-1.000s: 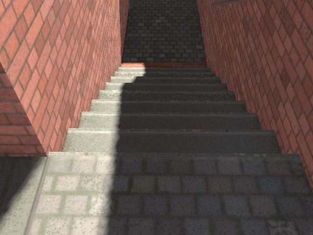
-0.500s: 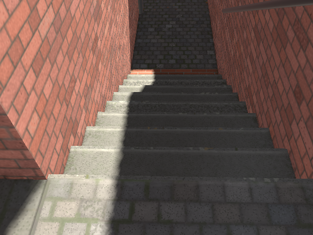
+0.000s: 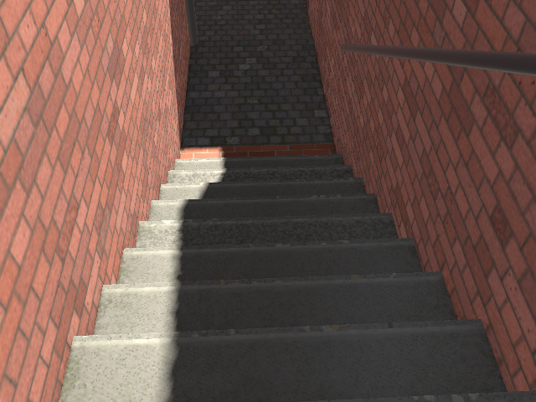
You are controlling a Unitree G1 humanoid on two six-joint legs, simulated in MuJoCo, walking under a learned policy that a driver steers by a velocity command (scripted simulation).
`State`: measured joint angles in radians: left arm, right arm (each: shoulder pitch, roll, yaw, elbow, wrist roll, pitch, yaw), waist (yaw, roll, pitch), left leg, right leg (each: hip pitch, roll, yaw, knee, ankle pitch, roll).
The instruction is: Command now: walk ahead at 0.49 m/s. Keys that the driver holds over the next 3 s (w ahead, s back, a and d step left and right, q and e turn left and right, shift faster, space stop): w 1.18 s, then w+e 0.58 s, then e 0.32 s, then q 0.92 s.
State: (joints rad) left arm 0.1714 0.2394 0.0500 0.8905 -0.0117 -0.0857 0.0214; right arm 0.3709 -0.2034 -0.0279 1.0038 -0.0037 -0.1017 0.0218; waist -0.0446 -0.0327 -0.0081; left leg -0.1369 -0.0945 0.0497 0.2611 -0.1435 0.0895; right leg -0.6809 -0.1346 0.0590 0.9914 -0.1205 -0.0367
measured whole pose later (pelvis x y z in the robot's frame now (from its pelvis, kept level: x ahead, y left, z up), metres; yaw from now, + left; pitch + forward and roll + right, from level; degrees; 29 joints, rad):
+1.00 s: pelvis +0.50 +0.02 -0.10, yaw +0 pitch +2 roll -4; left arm 0.54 0.23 0.05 0.98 -0.01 -0.06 0.07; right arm 0.09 -0.27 -0.06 0.82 0.03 -0.10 0.09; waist 0.13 0.02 0.00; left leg -0.65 0.12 -0.09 0.60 0.37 0.02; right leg -0.05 -0.06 -0.02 0.85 -0.83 0.09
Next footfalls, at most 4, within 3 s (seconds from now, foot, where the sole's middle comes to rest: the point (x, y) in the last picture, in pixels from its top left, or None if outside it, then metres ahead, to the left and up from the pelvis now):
0.26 right None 0.32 -0.16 -0.78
1.06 left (198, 370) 0.69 0.20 -0.95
1.68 right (266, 305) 0.99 -0.01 -1.12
2.14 left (225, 280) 1.22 0.15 -1.29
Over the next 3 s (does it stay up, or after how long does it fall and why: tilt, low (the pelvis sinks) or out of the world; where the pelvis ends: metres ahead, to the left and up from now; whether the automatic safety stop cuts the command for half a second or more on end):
stays up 1.02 0.06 -0.42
